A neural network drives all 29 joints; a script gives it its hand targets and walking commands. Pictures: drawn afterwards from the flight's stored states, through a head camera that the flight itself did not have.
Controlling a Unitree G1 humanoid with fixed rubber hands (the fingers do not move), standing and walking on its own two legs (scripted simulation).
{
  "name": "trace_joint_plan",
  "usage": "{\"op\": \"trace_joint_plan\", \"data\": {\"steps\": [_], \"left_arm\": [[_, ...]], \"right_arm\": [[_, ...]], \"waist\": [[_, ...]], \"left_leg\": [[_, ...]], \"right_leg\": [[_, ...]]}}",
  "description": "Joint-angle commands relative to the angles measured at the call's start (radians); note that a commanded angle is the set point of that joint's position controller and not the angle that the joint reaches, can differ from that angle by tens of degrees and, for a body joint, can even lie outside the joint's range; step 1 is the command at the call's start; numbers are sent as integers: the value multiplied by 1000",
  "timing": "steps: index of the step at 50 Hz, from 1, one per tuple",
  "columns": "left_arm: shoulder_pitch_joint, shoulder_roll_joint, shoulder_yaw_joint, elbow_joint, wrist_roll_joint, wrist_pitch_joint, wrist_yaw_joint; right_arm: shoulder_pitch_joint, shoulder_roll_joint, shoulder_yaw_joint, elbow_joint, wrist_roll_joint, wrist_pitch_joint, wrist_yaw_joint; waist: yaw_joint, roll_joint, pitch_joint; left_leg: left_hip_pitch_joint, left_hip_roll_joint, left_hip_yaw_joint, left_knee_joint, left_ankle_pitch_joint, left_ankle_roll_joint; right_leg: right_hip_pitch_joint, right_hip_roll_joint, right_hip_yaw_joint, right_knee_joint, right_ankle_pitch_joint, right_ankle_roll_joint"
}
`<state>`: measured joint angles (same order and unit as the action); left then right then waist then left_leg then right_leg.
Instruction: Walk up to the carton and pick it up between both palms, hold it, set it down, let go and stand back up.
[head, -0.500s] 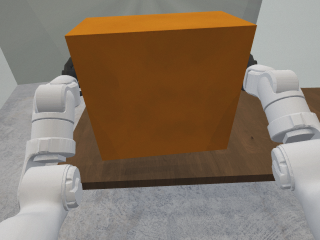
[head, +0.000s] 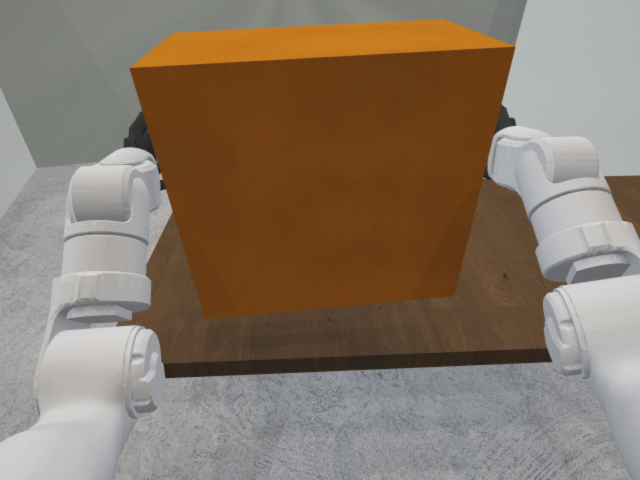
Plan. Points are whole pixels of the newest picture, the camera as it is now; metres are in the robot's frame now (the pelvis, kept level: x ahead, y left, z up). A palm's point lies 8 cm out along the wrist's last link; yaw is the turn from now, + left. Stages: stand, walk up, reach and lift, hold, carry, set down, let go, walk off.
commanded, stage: hold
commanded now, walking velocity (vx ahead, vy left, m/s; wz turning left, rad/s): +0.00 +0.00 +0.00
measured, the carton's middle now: (321, 172) +0.39 +0.00 +0.27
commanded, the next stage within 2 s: none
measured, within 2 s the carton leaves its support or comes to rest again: neither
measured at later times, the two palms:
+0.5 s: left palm (143, 167) +0.37 +0.20 +0.29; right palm (496, 150) +0.37 -0.20 +0.30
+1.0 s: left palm (134, 158) +0.37 +0.21 +0.30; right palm (485, 140) +0.39 -0.19 +0.30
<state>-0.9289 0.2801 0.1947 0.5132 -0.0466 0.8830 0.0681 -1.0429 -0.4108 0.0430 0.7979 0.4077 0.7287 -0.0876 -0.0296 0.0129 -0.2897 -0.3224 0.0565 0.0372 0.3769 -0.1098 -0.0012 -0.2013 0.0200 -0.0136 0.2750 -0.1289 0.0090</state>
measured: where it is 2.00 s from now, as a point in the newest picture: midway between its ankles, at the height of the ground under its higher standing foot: outside the picture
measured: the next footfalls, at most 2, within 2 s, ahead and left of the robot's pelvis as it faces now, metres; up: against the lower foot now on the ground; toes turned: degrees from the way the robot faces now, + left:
none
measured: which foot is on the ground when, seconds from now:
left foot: down 0.00-1.00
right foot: down 0.00-1.00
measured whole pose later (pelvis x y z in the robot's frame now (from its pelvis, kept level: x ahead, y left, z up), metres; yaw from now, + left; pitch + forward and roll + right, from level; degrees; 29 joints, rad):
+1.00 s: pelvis +0.01 +0.00 +0.00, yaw +1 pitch +3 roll -2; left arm -0.93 0.27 0.24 0.46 0.00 0.91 0.05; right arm -1.06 -0.40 0.03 0.81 0.41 0.71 -0.09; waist -0.03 0.02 -0.29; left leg -0.30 0.05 0.02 0.38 -0.13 -0.01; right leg -0.17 0.02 -0.03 0.26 -0.14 0.01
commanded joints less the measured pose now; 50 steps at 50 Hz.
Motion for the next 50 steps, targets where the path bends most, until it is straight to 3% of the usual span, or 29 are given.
{"op": "trace_joint_plan", "data": {"steps": [1,26,27,28,30,38,45,50], "left_arm": [[-1000,-593,-296,-363,-232,-109,-180],[-995,-596,-298,-368,-231,-107,-176],[-1084,-616,-300,-493,-246,-126,-168],[-1080,-613,-283,-453,-241,-116,-162],[-1086,-604,-273,-418,-237,-110,-163],[-978,-523,-197,-302,-174,-87,-203],[-966,-537,-241,-375,-190,-88,-217],[-949,-541,-264,-447,-196,-84,-217]], "right_arm": [[-1042,661,123,-462,208,-86,155],[-1045,661,126,-472,209,-87,158],[-1082,657,97,-452,211,-94,169],[-1095,650,93,-446,205,-96,177],[-1091,643,75,-400,184,-96,186],[-1062,642,105,-358,185,-81,154],[-1019,610,92,-405,190,-78,144],[-999,605,107,-463,205,-81,140]], "waist": [[-12,30,-440],[-9,23,-440],[6,71,-507],[16,77,-481],[3,61,-463],[12,-36,-426],[-26,9,-430],[-29,37,-446]], "left_leg": [[302,-60,-75,-23,140,2],[302,-59,-75,-23,143,3],[296,-52,-83,-22,136,-25],[295,-54,-78,-23,115,-26],[290,-51,-76,-35,61,-19],[268,-66,-64,-29,84,10],[293,-66,-72,-20,152,-19],[311,-68,-77,-7,212,-33]], "right_leg": [[65,52,70,-30,175,-2],[64,55,69,-29,174,-3],[21,64,41,-14,139,-6],[-3,60,41,-28,102,-12],[-12,56,39,-32,74,-11],[100,50,53,-29,186,16],[113,56,49,-24,248,13],[129,58,45,-14,306,14]]}}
